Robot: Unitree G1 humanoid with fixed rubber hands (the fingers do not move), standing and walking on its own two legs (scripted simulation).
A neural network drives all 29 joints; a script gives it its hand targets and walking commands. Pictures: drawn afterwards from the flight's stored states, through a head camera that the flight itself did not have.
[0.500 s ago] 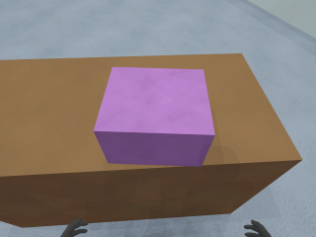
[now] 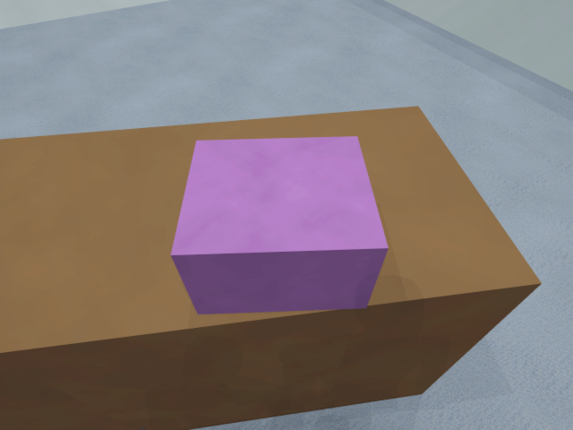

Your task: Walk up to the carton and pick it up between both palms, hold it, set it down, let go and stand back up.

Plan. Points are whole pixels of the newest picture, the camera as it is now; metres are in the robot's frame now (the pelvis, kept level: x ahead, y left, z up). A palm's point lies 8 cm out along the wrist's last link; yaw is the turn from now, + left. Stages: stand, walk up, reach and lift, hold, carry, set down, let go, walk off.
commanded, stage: stand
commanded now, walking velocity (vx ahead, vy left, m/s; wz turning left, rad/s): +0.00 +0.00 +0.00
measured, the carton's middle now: (279, 222) +0.43 +0.02 +0.03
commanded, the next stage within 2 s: none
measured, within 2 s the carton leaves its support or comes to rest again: neither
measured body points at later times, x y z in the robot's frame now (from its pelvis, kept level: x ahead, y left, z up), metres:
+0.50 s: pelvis -0.01 +0.00 +0.00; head +0.00 +0.00 +0.45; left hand +0.05 +0.25 -0.13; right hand +0.00 -0.26 -0.15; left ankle -0.02 +0.11 -0.73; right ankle +0.04 -0.11 -0.73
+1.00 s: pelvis +0.00 +0.00 +0.00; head +0.01 +0.00 +0.45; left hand +0.03 +0.24 -0.15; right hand -0.02 -0.24 -0.15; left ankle -0.02 +0.11 -0.73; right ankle +0.04 -0.11 -0.73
